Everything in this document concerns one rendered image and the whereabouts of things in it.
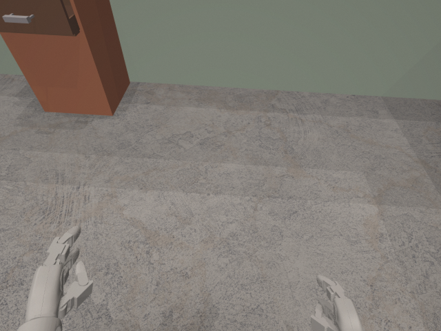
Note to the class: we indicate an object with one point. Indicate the right robot hand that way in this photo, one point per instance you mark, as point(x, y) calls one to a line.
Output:
point(341, 316)

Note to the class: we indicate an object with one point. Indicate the left robot hand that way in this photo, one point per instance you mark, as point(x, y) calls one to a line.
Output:
point(44, 299)

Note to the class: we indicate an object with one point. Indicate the drawer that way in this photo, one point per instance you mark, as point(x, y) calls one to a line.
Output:
point(52, 17)

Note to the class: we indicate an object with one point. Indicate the cabinet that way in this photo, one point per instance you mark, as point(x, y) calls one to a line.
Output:
point(85, 74)

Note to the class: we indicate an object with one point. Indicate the robot left forearm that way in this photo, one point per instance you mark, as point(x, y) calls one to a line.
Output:
point(42, 324)

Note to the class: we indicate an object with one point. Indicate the handle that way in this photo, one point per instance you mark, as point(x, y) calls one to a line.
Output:
point(11, 18)

